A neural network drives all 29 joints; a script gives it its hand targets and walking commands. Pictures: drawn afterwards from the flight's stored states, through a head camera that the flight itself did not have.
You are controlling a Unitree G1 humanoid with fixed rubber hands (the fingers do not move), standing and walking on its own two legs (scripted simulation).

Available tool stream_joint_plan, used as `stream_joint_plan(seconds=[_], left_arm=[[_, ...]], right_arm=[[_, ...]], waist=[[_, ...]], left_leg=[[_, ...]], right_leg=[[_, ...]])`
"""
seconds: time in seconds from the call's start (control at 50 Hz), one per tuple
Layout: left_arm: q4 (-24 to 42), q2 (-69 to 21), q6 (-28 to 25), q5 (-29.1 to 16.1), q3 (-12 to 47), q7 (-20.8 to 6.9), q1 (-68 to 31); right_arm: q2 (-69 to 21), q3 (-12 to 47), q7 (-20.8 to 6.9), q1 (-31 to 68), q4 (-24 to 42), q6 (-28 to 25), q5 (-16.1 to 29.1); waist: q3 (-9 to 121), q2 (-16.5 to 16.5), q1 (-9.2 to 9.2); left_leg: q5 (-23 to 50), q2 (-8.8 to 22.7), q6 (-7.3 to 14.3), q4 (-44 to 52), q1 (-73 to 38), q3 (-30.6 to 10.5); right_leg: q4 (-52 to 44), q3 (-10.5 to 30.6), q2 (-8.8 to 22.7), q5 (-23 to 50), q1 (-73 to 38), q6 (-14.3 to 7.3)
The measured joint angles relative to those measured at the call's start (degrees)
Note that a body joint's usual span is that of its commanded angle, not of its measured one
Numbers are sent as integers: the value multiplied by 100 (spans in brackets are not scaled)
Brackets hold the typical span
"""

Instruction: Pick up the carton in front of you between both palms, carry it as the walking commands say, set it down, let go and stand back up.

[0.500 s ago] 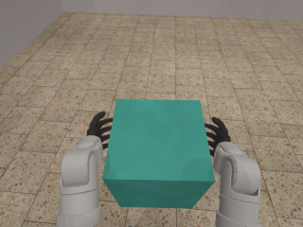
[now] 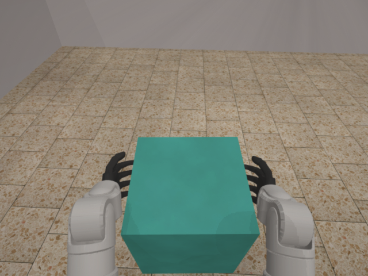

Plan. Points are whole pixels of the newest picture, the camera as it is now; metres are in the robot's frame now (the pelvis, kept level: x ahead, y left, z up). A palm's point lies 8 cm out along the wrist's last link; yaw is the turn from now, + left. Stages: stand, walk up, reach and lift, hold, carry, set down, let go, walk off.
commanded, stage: carry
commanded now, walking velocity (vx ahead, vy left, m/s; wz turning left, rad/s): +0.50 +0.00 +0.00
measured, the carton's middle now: (187, 208) +0.27 +0.00 +0.02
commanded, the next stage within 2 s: none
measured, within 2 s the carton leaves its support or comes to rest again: neither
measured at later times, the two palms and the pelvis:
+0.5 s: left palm (127, 99) +0.59 +0.18 +0.10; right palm (226, 99) +0.58 -0.12 +0.10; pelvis +0.32 +0.03 +0.00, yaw -1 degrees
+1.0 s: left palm (143, 62) +0.83 +0.16 +0.10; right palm (221, 66) +0.83 -0.14 +0.09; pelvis +0.56 +0.01 +0.01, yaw +1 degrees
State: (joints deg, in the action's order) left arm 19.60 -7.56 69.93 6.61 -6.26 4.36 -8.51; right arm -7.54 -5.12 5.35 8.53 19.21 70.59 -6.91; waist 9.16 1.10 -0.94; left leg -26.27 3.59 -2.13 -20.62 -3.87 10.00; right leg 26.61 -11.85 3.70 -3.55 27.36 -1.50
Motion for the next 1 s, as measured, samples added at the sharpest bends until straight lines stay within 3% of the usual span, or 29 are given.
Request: stream_joint_plan(seconds=[0.04,0.08,0.1,0.14,0.26,0.42,0.46,0.5,0.54,0.56,0.6,0.72,0.84,0.88,0.92,1.0], left_arm=[[-309,-19,-86,30,61,0,-134],[-535,-30,-100,49,88,12,-203],[-557,-27,-101,46,88,18,-172],[-475,-12,-116,16,60,18,-50],[-92,5,-230,-77,39,22,112],[166,-2,-86,-55,123,23,17],[153,-7,-12,-20,94,22,-36],[25,21,14,-6,-35,18,-99],[-111,13,43,20,-121,18,-95],[-156,-18,47,40,-143,19,-81],[-204,-11,27,62,-82,18,-56],[-14,-6,-180,50,101,25,-29],[398,-2,-135,4,105,48,12],[294,-8,-148,15,115,47,-30],[44,-22,-149,13,95,38,-137],[-279,-30,-161,43,35,-9,-186]], right_arm=[[62,-115,-6,37,-97,15,8],[92,-191,-10,47,-222,37,21],[66,-212,-11,42,-259,41,13],[-19,-199,-11,3,-264,8,-24],[6,21,-10,-92,7,-130,-36],[8,-27,-6,-114,369,-7,1],[2,-57,-9,-33,301,42,10],[-15,-20,-15,86,-13,-39,-9],[-25,-16,-18,156,-280,-56,-20],[-24,-27,-20,142,-337,-58,-15],[-16,-42,-22,58,-344,-94,6],[3,-79,-25,-103,28,-274,72],[-2,-16,-37,-57,346,-227,85],[-2,-82,-54,16,295,-174,59],[-7,-166,-55,68,199,-89,9],[-11,-179,-58,81,-31,-47,-73]], waist=[[-49,183,79],[-173,114,134],[-239,79,148],[-342,38,172],[-398,-29,241],[-148,-90,172],[-105,-137,170],[-115,-368,80],[-203,-336,32],[-264,-295,21],[-391,-249,0],[-627,-182,-21],[-566,-227,62],[-467,-15,91],[-417,164,99],[-393,189,111]], left_leg=[[-30,267,16,-1647,612,-186],[7,119,98,-3551,1581,-584],[98,60,156,-4149,2012,-657],[437,60,225,-4484,2689,-658],[1289,258,123,-2876,3698,-495],[2235,149,184,-791,3426,-28],[2164,50,254,-488,3069,176],[2004,-83,538,-932,3071,312],[1698,-61,643,-1017,2934,350],[1687,-46,581,-888,2796,347],[1685,-60,558,-530,2472,343],[1532,-69,478,151,1670,251],[706,-96,217,-291,1081,214],[339,66,96,-804,1108,106],[201,149,-6,-1190,1237,-130],[552,127,-37,-568,1198,-311]], right_leg=[[422,-131,-101,-157,-3,-217],[442,-129,-74,-543,-171,-272],[310,-122,-66,-588,-313,-238],[-43,-102,-79,-575,-636,-185],[-937,-9,-117,-699,-1590,-96],[-1143,60,-59,-1575,-2800,300],[-628,128,44,-2091,-2926,431],[859,318,307,-2363,-2439,427],[2667,688,149,-2348,-1553,334],[3284,747,68,-2289,-1141,272],[3682,726,16,-2023,-490,193],[1823,562,2,-1350,323,238],[-218,193,-63,516,-211,248],[-207,54,-173,90,-428,-60],[-55,-36,-240,-343,-499,-227],[-105,-74,-237,-537,-710,-167]])
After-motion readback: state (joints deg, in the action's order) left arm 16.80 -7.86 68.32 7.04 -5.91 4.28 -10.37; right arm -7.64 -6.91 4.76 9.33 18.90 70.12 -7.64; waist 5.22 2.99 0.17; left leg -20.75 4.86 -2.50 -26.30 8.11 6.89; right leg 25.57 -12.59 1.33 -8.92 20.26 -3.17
